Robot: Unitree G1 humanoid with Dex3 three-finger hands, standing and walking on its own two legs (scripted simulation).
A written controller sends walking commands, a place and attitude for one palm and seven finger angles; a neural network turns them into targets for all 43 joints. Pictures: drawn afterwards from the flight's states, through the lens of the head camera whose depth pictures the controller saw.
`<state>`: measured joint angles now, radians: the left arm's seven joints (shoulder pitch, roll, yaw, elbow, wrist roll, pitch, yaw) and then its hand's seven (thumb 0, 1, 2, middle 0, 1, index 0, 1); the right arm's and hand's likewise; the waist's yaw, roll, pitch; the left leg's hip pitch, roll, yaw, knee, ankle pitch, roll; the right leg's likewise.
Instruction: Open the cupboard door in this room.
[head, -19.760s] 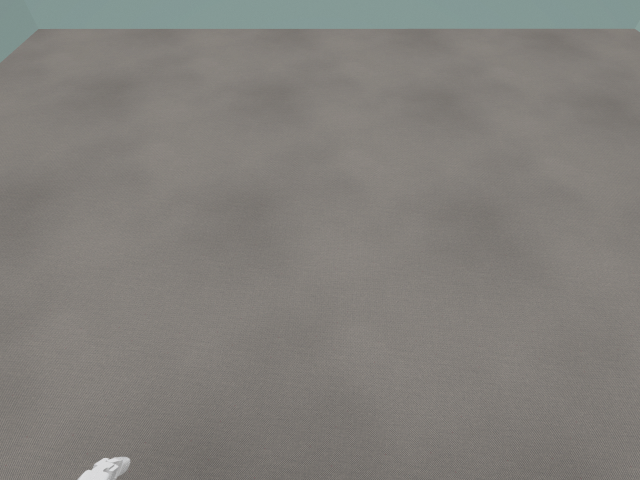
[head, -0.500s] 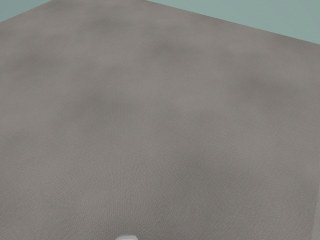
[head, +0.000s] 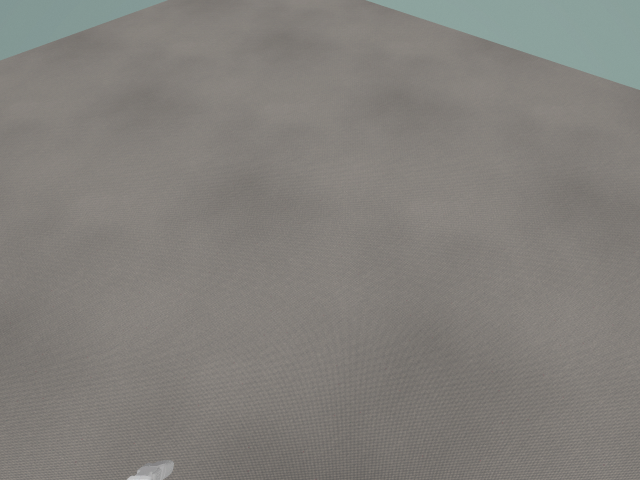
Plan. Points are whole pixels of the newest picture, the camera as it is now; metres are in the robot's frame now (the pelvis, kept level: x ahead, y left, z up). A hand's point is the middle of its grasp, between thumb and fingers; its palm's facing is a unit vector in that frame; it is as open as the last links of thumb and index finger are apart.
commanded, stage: turn or walk to find it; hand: left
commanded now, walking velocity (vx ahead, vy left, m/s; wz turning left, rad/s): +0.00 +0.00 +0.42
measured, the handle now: out of the picture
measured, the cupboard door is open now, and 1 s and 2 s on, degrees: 0 0 0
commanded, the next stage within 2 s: stand and wait in 1.98 s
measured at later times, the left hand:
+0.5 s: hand out of the picture -0.06 +0.22 -0.18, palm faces +0.30 -0.92 -0.24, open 7.4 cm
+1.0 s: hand out of the picture -0.03 +0.19 -0.14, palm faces +0.44 -0.86 -0.27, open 7.4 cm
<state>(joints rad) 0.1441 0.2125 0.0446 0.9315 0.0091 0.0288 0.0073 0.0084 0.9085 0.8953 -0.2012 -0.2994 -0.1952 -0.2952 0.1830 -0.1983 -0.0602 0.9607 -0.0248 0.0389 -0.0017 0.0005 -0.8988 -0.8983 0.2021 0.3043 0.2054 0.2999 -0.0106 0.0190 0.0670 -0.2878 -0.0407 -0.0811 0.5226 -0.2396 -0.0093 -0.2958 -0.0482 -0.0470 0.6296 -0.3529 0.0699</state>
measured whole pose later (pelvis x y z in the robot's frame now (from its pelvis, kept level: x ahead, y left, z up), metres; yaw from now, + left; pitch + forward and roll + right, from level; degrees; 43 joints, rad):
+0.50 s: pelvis -0.02 +0.01 -0.01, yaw +14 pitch +0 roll +1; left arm 0.26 0.23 0.06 0.99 0.02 0.03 0.01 0.01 0.91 0.89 -0.21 -0.30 -0.20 -0.30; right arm 0.14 -0.22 -0.06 0.98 -0.01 0.03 0.01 0.00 -0.91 -0.90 0.20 0.30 0.20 0.30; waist 0.03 -0.04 0.09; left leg -0.25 0.02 0.06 0.57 -0.29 -0.01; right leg -0.29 -0.17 -0.23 0.69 -0.40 0.04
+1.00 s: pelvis -0.03 -0.02 +0.00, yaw +26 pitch +0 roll +2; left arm 0.18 0.16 0.03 0.92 0.02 0.00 0.01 0.01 0.91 0.89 -0.20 -0.30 -0.20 -0.30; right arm 0.19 -0.24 -0.09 0.98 -0.02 0.07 0.00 0.00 -0.90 -0.90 0.20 0.30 0.20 0.30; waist -0.01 0.06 0.08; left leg -0.45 -0.05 -0.07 1.01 -0.46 -0.02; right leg -0.25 -0.06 -0.12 0.56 -0.31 -0.02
